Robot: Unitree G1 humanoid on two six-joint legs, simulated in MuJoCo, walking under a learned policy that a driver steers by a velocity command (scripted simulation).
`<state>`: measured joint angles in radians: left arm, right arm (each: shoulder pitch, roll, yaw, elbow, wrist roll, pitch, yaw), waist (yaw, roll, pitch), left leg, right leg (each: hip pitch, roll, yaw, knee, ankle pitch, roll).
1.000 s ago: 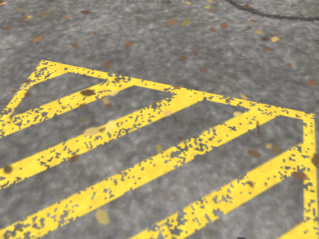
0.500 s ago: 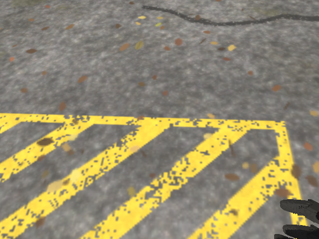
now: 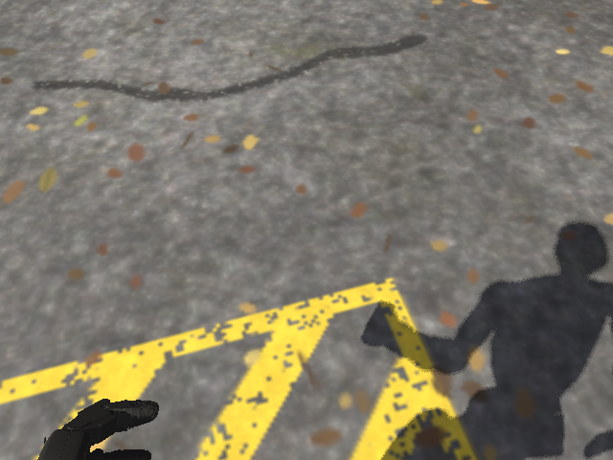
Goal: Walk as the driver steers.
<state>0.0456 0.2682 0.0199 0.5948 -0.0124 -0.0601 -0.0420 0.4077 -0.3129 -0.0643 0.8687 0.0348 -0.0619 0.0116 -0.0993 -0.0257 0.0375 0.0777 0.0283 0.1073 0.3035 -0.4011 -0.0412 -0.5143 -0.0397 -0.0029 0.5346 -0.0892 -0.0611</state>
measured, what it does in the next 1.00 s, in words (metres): walks ahead: left foot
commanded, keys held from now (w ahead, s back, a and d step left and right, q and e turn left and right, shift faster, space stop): w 0.84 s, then no key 0.08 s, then q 0.08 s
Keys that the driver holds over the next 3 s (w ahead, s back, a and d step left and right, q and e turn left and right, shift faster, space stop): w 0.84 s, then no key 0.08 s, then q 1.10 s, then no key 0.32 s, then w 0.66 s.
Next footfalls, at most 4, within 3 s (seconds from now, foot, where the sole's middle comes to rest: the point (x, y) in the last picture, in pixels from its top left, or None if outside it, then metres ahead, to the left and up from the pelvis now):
0.54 left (242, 454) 0.47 0.13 -0.76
1.04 right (331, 326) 0.75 -0.09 -0.76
1.46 left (227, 371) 0.66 0.15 -0.76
1.94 right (311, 325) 0.76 -0.05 -0.76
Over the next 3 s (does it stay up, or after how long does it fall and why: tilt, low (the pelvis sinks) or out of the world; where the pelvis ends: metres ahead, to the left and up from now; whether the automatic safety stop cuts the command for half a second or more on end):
stays up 0.81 0.12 0.02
